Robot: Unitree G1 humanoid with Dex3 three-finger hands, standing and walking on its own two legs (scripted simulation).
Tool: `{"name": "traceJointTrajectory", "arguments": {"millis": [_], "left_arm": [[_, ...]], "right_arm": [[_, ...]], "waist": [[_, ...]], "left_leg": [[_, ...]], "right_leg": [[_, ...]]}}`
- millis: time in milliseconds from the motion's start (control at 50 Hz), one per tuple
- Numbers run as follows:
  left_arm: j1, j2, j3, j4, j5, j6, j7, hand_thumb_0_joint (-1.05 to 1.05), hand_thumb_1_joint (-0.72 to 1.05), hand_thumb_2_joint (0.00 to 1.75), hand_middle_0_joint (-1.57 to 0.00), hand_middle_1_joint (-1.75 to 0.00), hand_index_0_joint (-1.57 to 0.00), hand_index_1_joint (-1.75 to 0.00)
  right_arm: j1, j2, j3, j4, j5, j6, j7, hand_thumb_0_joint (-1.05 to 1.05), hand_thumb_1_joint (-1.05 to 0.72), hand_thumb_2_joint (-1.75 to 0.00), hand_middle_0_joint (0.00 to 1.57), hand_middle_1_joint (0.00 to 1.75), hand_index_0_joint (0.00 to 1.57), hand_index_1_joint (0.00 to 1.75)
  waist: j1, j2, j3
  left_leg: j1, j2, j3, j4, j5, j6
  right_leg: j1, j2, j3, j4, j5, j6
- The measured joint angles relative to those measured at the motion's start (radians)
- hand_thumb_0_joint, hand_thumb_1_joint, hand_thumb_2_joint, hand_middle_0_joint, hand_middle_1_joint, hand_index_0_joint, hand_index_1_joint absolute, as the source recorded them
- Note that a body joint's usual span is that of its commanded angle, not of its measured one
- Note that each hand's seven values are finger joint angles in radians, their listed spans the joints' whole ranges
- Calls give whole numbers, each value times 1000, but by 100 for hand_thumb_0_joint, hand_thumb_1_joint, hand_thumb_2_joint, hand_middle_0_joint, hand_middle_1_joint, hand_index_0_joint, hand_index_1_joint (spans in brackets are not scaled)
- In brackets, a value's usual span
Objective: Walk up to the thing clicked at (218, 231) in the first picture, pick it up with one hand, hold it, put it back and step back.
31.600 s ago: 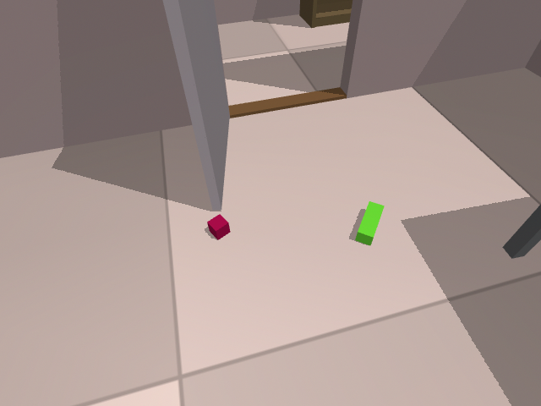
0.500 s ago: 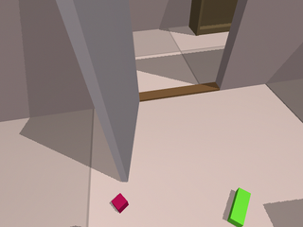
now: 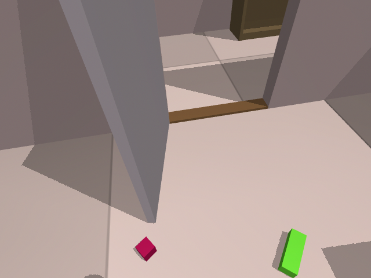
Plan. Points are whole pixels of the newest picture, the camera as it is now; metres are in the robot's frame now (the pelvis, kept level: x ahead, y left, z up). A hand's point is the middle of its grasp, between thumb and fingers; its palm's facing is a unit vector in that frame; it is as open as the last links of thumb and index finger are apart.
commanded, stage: stand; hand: left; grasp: from above
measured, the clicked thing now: (146, 249) +0.42 +0.25 -0.75
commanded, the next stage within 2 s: step back in 0.82 s
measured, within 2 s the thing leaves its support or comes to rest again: neither
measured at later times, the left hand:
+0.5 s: hand out of the picture +0.08 +0.24 -0.16, palm faces +0.01 -0.94 -0.34, open 7.4 cm
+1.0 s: hand out of the picture +0.09 +0.27 -0.16, palm faces +0.00 -0.93 -0.37, open 7.4 cm
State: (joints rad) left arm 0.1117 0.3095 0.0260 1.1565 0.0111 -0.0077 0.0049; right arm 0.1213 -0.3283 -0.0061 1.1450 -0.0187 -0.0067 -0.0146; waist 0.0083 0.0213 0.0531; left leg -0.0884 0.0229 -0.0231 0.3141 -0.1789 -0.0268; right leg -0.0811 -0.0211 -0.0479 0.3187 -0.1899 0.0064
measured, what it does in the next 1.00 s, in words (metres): stands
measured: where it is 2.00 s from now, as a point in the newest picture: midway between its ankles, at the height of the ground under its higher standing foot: outside the picture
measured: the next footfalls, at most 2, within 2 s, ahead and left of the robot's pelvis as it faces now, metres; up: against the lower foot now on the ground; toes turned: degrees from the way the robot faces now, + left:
right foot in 1.52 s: -0.10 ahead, -0.09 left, +0.00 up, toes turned -1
left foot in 1.86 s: -0.18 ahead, +0.15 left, +0.00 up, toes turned -4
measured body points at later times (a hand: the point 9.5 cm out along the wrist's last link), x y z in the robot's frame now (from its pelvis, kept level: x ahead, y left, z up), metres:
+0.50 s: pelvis +0.01 -0.01 +0.00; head +0.02 -0.01 +0.45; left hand +0.08 +0.29 -0.13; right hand +0.08 -0.30 -0.14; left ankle +0.00 +0.14 -0.75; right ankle -0.01 -0.12 -0.75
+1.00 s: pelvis -0.02 +0.00 -0.01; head +0.03 +0.00 +0.44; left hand +0.09 +0.31 -0.13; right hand +0.07 -0.31 -0.14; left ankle -0.02 +0.13 -0.73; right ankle -0.01 -0.12 -0.75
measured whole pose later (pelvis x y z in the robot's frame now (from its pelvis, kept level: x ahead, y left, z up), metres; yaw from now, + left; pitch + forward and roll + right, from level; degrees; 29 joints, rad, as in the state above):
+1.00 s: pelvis -0.02 +0.00 -0.01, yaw -1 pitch -2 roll +0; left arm 0.07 0.35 0.06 1.02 0.00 0.02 0.01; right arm 0.08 -0.38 -0.04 1.03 0.00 0.04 0.00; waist 0.00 0.01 0.15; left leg -0.30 -0.01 -0.04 0.70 -0.38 0.03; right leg -0.21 -0.03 -0.03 0.48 -0.24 -0.01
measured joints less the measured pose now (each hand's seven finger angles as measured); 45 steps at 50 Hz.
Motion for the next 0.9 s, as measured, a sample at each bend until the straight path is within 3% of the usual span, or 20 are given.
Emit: {"name": "traceJointTrajectory", "arguments": {"millis": [820, 900], "left_arm": [[-10, 14, -5, -16, -5, -7, -6, 1, 91, 89, -20, -30, -21, -30], [-20, 23, 18, -65, -21, 2, -5, 1, 90, 89, -20, -30, -21, -30]], "right_arm": [[-9, -11, 4, -11, 3, -1, 5, 0, -90, -89, 20, 30, 20, 30], [-33, -26, -5, -52, 16, 20, 13, 0, -90, -89, 20, 30, 21, 30]], "waist": [[-6, -3, -6], [-11, 4, 34]], "left_leg": [[15, 14, 5, -17, -7, -12], [-65, 18, -1, 96, -38, 1]], "right_leg": [[6, 13, 4, -4, -11, -12], [-50, 18, 1, 60, -25, -17]]}}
